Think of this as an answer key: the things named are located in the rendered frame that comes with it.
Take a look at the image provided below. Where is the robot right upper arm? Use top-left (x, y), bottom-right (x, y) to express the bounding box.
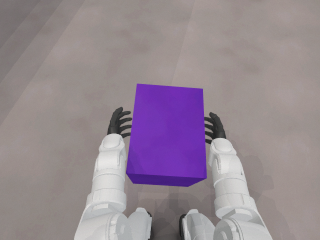
top-left (213, 217), bottom-right (273, 240)

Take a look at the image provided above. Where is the left robot shin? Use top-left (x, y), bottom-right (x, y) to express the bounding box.
top-left (136, 207), bottom-right (149, 240)

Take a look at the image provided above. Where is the robot right thigh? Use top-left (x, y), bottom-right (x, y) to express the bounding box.
top-left (182, 213), bottom-right (215, 240)

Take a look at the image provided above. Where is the right robot hand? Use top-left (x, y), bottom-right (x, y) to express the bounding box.
top-left (204, 112), bottom-right (227, 144)

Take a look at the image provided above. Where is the carton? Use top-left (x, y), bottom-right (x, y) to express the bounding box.
top-left (126, 83), bottom-right (207, 187)

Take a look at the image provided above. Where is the robot left forearm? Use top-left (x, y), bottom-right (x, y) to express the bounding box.
top-left (74, 133), bottom-right (127, 240)

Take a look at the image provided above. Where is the robot left upper arm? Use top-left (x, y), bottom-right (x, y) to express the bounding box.
top-left (74, 211), bottom-right (133, 240)

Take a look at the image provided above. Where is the left robot hand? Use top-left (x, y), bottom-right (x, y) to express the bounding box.
top-left (107, 107), bottom-right (132, 138)

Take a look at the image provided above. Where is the robot right forearm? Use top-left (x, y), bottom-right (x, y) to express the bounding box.
top-left (208, 138), bottom-right (268, 231)

